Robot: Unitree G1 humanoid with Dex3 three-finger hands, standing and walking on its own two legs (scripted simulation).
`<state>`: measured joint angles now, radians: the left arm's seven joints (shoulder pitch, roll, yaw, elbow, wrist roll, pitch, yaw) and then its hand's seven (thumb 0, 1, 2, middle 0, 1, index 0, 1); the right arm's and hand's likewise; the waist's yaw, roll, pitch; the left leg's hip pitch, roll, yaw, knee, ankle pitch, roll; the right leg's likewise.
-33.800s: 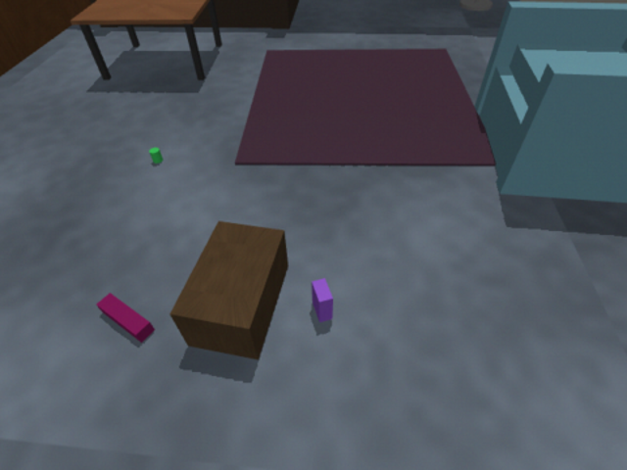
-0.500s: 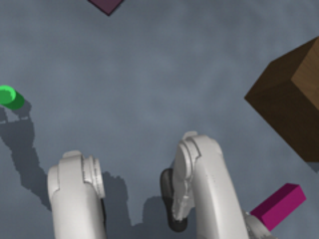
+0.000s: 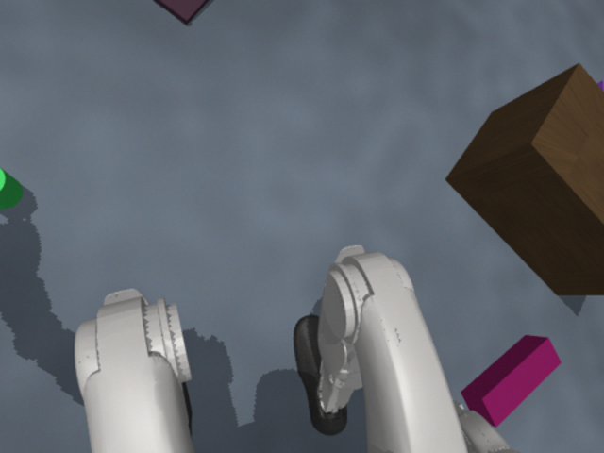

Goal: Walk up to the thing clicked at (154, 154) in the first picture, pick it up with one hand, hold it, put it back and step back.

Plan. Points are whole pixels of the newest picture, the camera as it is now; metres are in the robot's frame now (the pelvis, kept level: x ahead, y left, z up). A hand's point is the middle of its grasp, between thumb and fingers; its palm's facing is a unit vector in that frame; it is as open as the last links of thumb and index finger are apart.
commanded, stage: rise first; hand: left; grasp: from above
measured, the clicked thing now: out of the picture +0.47 +0.37 -0.28
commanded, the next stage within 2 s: approach in 0.84 s
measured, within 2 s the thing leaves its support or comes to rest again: neither
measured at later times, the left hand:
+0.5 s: hand out of the picture +0.42 +0.41 -0.16, palm faces -0.46 -0.12 -0.88, open 12.8 cm
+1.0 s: hand out of the picture +0.42 +0.40 -0.16, palm faces -0.46 -0.11 -0.88, open 12.4 cm
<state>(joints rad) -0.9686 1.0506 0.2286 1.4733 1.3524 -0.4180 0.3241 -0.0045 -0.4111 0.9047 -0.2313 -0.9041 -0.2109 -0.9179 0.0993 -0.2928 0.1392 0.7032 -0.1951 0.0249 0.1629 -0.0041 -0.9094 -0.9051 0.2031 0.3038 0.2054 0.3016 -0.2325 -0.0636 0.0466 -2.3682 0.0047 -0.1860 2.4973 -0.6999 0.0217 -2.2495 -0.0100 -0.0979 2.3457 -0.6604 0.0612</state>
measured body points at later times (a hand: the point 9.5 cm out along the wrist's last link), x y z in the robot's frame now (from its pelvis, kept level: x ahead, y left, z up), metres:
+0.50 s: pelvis +0.00 +0.00 +0.01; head +0.25 +0.12 +0.36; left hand +0.44 +0.41 -0.11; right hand +0.09 -0.27 -0.08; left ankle +0.07 +0.12 -0.28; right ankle +0.11 -0.14 -0.28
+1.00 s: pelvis +0.00 +0.00 +0.00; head +0.24 +0.12 +0.36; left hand +0.44 +0.41 -0.11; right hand +0.07 -0.27 -0.08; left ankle +0.07 +0.12 -0.28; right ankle +0.11 -0.14 -0.28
